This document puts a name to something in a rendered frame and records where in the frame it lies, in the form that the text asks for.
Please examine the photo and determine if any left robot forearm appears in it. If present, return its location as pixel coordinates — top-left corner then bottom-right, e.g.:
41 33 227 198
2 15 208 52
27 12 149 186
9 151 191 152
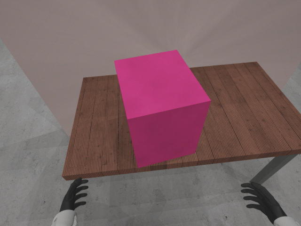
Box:
51 210 78 226

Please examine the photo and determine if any right robot hand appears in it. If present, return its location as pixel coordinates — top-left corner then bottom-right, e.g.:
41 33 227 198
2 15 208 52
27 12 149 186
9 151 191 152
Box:
241 182 287 225

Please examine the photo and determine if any left robot hand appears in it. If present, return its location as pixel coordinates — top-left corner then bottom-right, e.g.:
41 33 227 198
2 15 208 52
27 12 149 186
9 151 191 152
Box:
60 177 88 212

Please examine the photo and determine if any right robot forearm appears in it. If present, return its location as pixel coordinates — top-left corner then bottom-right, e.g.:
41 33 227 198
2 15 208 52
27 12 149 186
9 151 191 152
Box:
274 216 300 226

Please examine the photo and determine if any table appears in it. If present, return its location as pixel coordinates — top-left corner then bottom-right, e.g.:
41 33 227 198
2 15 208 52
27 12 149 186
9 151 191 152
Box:
62 62 301 185

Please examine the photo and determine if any carton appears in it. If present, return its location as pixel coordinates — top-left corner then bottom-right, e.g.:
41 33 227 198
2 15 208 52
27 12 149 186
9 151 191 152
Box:
114 50 211 168

